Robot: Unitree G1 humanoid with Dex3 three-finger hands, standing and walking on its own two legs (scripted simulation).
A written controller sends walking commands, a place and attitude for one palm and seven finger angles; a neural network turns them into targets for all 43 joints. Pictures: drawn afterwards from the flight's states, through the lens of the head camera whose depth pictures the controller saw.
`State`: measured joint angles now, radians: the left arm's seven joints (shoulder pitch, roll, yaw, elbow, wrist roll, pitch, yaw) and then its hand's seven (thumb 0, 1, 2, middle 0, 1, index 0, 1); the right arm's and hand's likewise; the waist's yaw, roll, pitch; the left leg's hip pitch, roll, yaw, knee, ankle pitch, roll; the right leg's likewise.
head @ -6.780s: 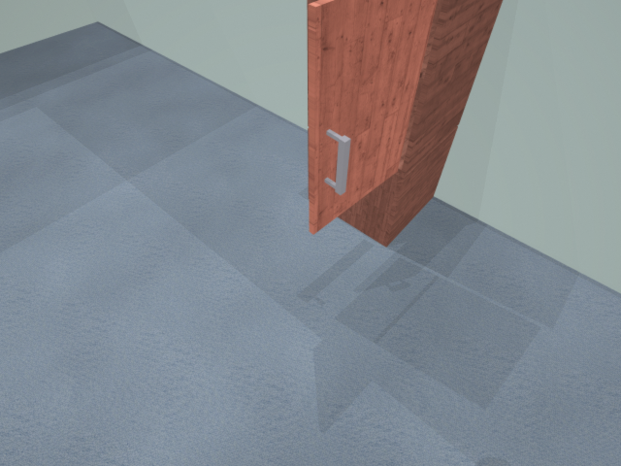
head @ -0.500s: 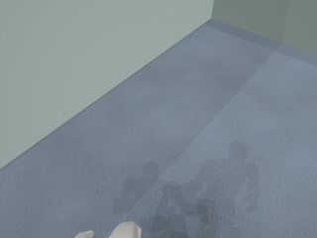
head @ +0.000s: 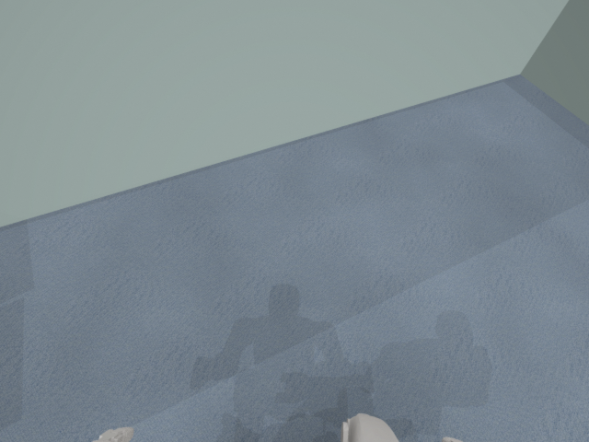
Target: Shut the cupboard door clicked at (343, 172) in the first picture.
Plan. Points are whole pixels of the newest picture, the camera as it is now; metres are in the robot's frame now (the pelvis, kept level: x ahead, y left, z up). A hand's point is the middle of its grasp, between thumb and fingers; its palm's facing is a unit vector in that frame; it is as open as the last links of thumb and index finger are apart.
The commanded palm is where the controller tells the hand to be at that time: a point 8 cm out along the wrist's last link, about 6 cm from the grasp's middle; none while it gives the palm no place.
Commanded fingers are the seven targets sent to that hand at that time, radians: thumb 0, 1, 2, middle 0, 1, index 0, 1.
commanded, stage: walk to a spot facing it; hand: left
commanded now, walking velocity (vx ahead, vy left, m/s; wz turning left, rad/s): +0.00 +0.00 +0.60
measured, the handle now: out of the picture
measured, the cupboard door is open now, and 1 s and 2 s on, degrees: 85 85 85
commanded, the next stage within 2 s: none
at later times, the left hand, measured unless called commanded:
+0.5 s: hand out of the picture +0.07 +0.14 -0.14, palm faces +0.25 -0.93 -0.26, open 7.4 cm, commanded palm none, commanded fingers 0.00 0.90 0.90 -0.20 -0.30 -0.20 -0.30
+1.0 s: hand out of the picture -0.05 +0.20 -0.17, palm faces +0.57 -0.79 -0.23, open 7.4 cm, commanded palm none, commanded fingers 0.00 0.90 0.90 -0.20 -0.30 -0.20 -0.30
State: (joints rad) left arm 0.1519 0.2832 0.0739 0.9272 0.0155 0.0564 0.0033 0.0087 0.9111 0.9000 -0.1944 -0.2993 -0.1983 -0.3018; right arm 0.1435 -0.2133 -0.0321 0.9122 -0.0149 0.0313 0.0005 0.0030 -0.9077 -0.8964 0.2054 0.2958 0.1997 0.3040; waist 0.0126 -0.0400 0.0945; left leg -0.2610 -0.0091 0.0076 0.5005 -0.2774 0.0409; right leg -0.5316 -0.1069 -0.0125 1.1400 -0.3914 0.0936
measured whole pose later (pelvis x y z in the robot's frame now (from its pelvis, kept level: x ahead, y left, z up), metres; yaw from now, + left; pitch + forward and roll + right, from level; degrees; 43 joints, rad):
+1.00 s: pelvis +0.02 -0.02 +0.00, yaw +34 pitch +2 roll -1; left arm 0.18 0.28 0.07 0.93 0.03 0.03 -0.02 0.01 0.91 0.90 -0.19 -0.30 -0.20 -0.30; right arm 0.18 -0.22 -0.03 0.91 -0.02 0.00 0.01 0.00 -0.91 -0.90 0.20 0.30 0.20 0.30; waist 0.01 -0.04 0.07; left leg -0.24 -0.03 0.00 0.47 -0.26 0.05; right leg -0.54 -0.11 0.00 1.13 -0.34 0.08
